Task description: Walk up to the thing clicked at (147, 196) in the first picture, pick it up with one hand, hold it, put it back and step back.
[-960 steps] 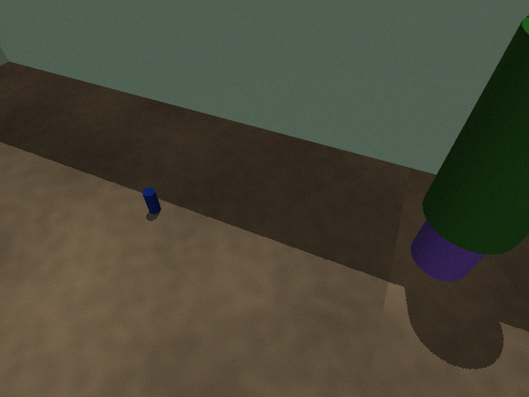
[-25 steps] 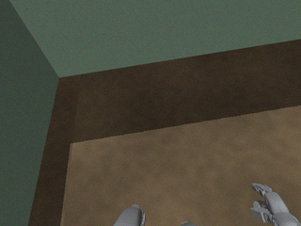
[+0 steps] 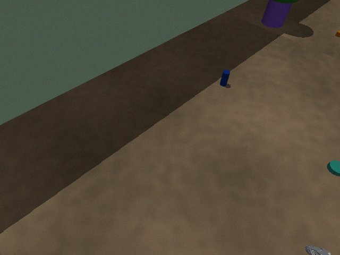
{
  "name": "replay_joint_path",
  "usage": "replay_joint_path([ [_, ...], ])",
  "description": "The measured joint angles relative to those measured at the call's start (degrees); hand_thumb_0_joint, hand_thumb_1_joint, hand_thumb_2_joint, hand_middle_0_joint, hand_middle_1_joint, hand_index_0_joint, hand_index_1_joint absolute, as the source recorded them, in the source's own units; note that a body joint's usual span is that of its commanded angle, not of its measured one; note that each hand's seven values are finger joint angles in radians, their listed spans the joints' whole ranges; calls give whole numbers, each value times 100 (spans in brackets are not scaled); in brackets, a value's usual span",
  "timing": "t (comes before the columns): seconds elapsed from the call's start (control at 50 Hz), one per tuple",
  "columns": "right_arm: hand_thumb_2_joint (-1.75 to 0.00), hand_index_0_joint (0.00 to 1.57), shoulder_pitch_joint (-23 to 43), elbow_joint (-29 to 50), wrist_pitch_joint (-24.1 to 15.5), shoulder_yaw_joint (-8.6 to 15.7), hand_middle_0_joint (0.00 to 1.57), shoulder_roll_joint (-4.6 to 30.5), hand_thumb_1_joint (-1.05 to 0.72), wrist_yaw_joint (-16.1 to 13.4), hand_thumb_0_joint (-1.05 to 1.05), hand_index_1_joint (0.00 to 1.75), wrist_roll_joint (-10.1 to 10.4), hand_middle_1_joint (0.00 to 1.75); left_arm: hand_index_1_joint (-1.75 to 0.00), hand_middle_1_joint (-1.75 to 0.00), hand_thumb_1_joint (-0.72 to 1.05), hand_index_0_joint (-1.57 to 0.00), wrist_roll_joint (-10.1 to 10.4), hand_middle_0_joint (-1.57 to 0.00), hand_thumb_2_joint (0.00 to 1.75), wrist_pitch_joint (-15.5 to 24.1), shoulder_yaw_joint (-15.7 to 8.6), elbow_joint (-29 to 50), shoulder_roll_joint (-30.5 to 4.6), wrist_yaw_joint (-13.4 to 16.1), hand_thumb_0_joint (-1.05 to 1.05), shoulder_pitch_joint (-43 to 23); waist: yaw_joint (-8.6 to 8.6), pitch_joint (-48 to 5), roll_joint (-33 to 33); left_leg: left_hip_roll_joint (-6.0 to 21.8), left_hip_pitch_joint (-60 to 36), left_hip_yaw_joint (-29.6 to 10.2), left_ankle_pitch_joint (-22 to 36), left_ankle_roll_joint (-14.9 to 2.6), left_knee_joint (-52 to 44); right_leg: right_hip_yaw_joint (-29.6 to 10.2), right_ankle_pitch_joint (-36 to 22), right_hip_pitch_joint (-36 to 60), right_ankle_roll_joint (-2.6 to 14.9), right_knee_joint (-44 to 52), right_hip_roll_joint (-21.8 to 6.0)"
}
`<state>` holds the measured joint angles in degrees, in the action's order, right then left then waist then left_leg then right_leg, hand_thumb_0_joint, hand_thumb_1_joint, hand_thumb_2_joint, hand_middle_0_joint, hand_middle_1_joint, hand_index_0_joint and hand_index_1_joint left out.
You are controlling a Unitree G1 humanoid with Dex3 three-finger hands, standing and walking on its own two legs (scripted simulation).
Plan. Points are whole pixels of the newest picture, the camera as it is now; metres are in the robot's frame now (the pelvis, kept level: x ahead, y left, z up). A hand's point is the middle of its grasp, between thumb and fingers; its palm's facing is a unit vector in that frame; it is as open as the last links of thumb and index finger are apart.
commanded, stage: walk up
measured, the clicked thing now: (224, 78) +1.50 -0.58 -0.69
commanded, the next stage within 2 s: none
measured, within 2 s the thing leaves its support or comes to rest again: neither
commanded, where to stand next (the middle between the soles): +0.10 -0.02 m, yaw -32 degrees
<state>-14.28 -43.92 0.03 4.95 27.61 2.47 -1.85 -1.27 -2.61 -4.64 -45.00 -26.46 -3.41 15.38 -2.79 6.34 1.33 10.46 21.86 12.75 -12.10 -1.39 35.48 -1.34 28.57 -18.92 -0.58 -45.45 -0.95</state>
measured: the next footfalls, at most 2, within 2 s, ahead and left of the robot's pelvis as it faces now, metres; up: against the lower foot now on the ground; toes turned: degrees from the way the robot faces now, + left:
right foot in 0.04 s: +0.02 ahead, -0.15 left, +0.00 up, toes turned -3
left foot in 0.36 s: +0.16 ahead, +0.09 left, +0.00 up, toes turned -12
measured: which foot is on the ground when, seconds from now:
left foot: down 0.00-0.06, up 0.08-0.34, down 0.36-0.68, up 0.70-0.90, down 0.92-1.00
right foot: up 0.00-0.02, down 0.04-0.38, up 0.40-0.64, down 0.66-1.00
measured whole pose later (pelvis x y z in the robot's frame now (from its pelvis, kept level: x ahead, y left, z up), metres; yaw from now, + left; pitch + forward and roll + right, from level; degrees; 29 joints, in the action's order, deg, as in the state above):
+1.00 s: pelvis +0.06 +0.00 -0.02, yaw -29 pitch -1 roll +1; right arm -8.6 -51.5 -0.7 1.5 22.6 0.5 -0.9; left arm -0.4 0.0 -1.5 -50.6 -22.0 1.4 8.3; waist -0.6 6.8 -0.3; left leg 3.1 19.6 2.5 -23.7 1.3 44.5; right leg -5.3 24.2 -25.5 0.5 -48.3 2.7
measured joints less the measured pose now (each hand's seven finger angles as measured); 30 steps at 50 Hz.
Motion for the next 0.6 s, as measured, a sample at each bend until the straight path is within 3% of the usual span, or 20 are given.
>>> replay_joint_path([
  [0.04,-90,21,-116,-17,66,52,21,92,-90,17,1,30,-17,30,-29,-30,90,-20,-9,-20,90,87,-6,-61,36,12,1,24,-66,-89,53,147,106,117,-100,64,195,188,-252,333,110,772,-6],
  [0.06,-90,21,-166,-52,105,92,21,139,-90,7,1,30,-18,30,-29,-30,90,-20,-28,-20,90,137,-24,-101,94,27,1,4,-100,-66,159,239,172,43,-361,118,410,212,-688,423,107,978,88],
  [0.1,-90,20,-294,-222,222,130,20,124,-90,-41,1,30,36,30,-29,-30,90,-20,-74,-20,90,195,-21,-72,189,59,1,56,-68,-105,211,58,355,-374,-1228,291,1065,119,-803,427,153,910,176],
  [0.12,-90,20,-332,-319,273,116,20,102,-90,-42,1,30,69,30,-29,-30,90,-20,-65,-20,90,215,-5,-54,228,87,1,109,10,-135,181,-119,439,-597,-1287,323,1409,-7,-777,434,216,890,194],
  [0.16,-90,20,-392,-450,283,77,20,72,-90,-14,1,30,112,30,-30,-30,90,-21,-22,-20,90,245,52,-100,312,160,1,195,92,-178,191,-366,561,-919,-1142,304,1852,-203,-825,534,245,1001,252],
  [0.22,-90,20,-485,-528,207,-5,20,-7,-91,16,1,30,82,30,-30,-30,90,-21,16,-20,90,272,102,-207,369,229,1,319,107,-296,206,-551,633,-1101,-892,258,2012,-415,-885,648,188,1124,327],
  [0.36,-90,20,-468,-536,13,-107,20,-261,-90,-3,1,30,17,30,-30,-30,89,-21,65,-21,90,307,145,-264,275,340,1,292,88,-282,118,-840,50,-1228,-658,24,582,-772,-484,485,-19,545,498],
  [0.4,-90,20,-375,-503,-71,-108,20,-410,-90,-63,1,30,-45,30,-30,-30,89,-21,115,-21,90,259,133,-309,221,418,1,168,58,-202,-123,-957,32,-1038,-544,43,613,-934,-263,233,33,-32,432],
  [0.46,-90,21,-208,-443,-115,-170,21,-552,-90,-50,1,30,-13,30,-30,-30,90,-21,132,-20,90,264,208,-426,226,484,1,1,17,-84,-176,-812,-69,-828,-633,28,611,-670,36,-286,84,-1066,535],
  [0.5,-90,21,-156,-397,-134,-218,21,-623,-90,-63,1,30,-9,30,-29,-30,90,-21,142,-20,90,312,217,-460,212,457,1,-91,-5,-17,-201,-731,-220,-726,-589,24,419,-405,-33,-498,95,-1260,463],
  [0.6,-90,21,-73,-304,-105,-276,21,-538,-90,-78,1,30,-3,30,-29,-30,90,-21,133,-20,90,404,194,-405,243,359,1,-265,-18,106,-81,-528,-365,-546,-642,77,313,85,-429,-480,98,-301,216],
])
